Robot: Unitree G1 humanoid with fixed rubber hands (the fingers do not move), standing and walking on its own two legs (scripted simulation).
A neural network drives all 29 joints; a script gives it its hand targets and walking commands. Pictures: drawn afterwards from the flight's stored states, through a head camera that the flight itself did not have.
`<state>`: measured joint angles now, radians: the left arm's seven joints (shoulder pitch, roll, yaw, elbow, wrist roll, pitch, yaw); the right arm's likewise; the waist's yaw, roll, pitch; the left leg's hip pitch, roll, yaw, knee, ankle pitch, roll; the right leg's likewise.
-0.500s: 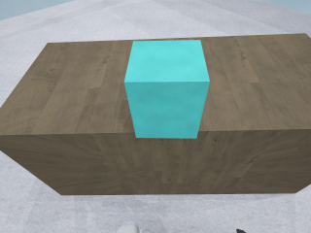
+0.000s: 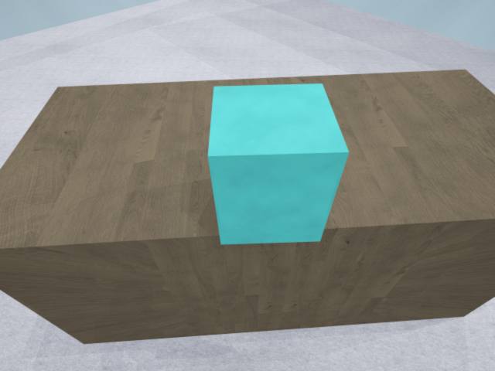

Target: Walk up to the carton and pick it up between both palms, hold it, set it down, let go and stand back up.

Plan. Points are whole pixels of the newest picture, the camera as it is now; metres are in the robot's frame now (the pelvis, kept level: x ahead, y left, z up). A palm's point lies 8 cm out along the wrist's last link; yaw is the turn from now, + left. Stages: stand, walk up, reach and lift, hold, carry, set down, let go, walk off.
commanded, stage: stand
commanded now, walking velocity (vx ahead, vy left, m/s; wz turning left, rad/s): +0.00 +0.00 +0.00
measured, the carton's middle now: (269, 167) +0.48 -0.04 +0.05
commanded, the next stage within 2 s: reach and lift in 1.46 s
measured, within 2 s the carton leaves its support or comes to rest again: neither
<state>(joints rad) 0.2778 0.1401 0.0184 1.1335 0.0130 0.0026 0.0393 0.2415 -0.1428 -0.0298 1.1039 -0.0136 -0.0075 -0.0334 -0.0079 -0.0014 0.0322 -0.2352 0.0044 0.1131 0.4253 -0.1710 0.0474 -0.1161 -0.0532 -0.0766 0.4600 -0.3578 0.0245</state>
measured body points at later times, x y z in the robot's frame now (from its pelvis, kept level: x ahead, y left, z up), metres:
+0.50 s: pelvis +0.01 -0.03 +0.00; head +0.02 -0.04 +0.45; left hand -0.02 +0.16 -0.16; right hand -0.01 -0.23 -0.17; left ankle +0.05 +0.09 -0.74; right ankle -0.03 -0.13 -0.74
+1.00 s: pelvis +0.03 -0.05 +0.00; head +0.03 -0.05 +0.45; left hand -0.02 +0.14 -0.16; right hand -0.01 -0.25 -0.17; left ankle +0.05 +0.09 -0.74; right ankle -0.03 -0.13 -0.74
